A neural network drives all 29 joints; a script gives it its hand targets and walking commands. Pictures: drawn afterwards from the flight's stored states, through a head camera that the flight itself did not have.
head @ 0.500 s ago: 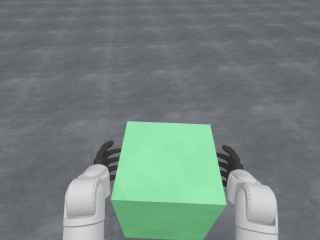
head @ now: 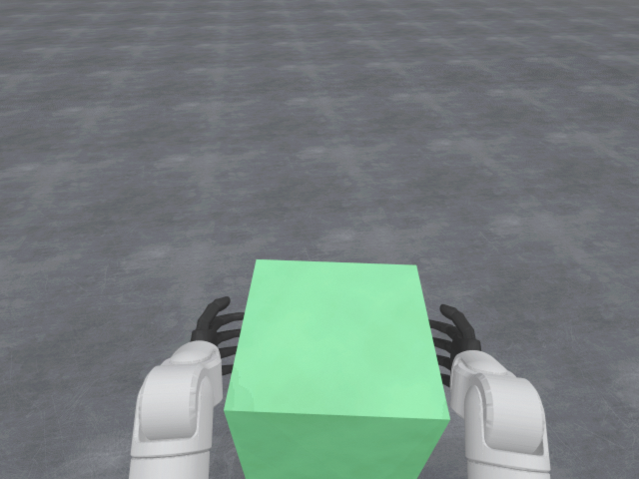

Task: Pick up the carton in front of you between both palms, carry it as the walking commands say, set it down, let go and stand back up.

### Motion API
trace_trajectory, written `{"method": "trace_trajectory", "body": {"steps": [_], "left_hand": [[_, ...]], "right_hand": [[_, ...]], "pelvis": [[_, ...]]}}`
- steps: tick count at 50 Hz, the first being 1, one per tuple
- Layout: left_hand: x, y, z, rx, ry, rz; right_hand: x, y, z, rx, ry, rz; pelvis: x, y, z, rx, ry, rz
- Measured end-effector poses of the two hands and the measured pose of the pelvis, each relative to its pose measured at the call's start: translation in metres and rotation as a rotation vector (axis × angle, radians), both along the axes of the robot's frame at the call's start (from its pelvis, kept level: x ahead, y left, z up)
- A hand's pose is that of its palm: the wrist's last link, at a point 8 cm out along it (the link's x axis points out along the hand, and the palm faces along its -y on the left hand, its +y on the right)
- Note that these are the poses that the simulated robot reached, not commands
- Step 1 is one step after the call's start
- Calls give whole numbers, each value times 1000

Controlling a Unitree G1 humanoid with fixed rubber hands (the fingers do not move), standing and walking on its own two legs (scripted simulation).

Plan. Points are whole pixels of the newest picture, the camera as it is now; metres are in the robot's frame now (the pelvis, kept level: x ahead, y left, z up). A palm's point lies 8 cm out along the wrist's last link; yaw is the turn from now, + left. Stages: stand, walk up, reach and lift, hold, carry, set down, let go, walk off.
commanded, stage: carry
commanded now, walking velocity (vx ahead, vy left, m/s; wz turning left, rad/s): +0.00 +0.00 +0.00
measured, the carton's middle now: (331, 381) +0.28 +0.00 +0.00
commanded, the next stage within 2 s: hold in 1.02 s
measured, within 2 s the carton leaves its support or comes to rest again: neither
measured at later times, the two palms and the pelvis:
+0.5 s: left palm (209, 390) +0.24 +0.15 +0.04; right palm (462, 399) +0.24 -0.15 +0.04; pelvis -0.05 +0.00 +0.00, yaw +0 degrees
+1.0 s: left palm (215, 388) +0.24 +0.14 +0.04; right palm (468, 399) +0.24 -0.16 +0.04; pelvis -0.05 -0.01 +0.00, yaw +0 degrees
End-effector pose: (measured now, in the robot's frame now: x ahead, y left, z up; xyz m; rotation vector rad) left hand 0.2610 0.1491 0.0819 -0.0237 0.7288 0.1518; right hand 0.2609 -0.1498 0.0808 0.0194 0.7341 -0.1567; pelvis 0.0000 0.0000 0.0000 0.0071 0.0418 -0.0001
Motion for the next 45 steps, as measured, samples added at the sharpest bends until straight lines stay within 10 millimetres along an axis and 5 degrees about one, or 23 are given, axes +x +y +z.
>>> {"method": "trace_trajectory", "body": {"steps": [15, 26, 45], "left_hand": [[-23, -1, -19, 36, -12, -28], [-19, -3, -40, 61, -31, -50], [-18, -8, -38, 56, -65, -42]], "right_hand": [[-24, -1, -18, -39, -12, 30], [-19, -2, -39, -66, -31, 47], [-19, -7, -37, -59, -65, 40]], "pelvis": [[-31, -1, 4, -7, -18, -1], [-47, -2, 4, -10, -17, -2], [-48, -7, 2, -8, -13, -3]]}}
